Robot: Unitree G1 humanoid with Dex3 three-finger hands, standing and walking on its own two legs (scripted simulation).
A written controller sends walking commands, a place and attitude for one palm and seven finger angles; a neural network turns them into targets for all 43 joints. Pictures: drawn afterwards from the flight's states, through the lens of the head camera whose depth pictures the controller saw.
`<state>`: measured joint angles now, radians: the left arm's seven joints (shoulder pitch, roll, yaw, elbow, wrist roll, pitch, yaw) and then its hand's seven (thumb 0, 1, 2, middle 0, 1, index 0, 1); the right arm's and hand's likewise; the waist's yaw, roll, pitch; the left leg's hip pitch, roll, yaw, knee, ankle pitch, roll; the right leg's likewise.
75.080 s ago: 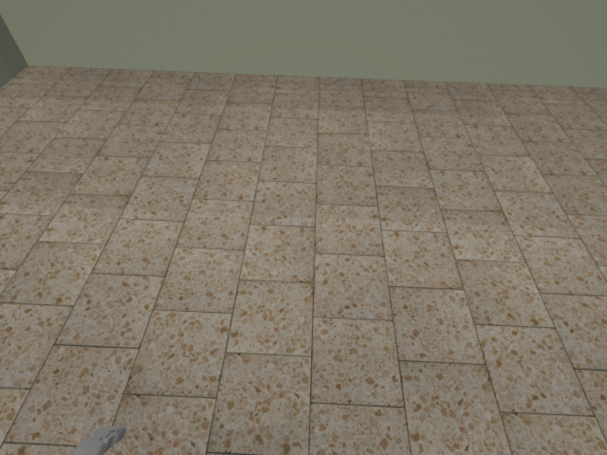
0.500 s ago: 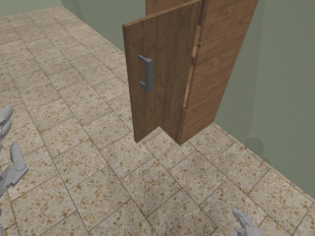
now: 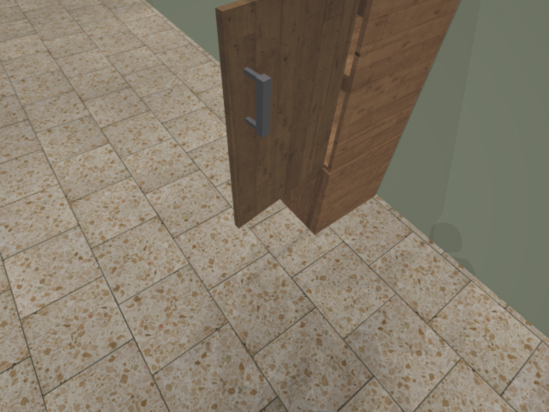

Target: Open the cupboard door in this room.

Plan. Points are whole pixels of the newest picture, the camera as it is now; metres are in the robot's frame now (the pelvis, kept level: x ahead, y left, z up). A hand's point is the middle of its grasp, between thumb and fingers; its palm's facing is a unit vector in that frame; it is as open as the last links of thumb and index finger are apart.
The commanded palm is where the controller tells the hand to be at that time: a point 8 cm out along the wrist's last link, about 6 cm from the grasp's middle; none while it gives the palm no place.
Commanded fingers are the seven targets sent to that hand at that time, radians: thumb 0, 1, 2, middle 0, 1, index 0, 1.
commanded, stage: let the arm hang, fingers relaxed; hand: left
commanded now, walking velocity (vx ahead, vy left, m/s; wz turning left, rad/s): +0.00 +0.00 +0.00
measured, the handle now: (256, 103) +0.64 +0.07 +0.08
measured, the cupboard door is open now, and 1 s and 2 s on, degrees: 97 97 97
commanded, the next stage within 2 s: look to check the result in 0.72 s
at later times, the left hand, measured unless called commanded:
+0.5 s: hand out of the picture +0.08 +0.23 -0.14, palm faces +0.01 -0.94 -0.33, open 7.4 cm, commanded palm none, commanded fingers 0.00 0.90 0.90 -0.20 -0.30 -0.20 -0.30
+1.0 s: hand out of the picture +0.12 +0.23 -0.14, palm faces -0.01 -0.94 -0.34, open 7.4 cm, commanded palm none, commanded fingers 0.00 0.90 0.90 -0.20 -0.30 -0.20 -0.30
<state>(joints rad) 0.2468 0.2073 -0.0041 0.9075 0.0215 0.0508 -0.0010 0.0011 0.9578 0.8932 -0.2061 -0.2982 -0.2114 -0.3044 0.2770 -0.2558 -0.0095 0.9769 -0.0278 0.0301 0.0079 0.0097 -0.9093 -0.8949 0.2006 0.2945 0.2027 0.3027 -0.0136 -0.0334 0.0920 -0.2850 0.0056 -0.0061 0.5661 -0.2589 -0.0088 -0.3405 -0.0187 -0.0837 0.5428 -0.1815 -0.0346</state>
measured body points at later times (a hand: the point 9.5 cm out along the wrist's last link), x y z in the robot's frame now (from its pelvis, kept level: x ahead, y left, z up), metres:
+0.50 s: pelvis +0.02 +0.00 +0.01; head +0.03 -0.02 +0.46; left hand +0.08 +0.28 -0.12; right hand +0.04 -0.26 -0.15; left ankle +0.03 +0.13 -0.73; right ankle +0.07 -0.10 -0.73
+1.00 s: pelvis +0.05 -0.01 +0.02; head +0.07 -0.03 +0.46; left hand +0.12 +0.27 -0.12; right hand +0.10 -0.29 -0.14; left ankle +0.03 +0.13 -0.73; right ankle +0.07 -0.10 -0.73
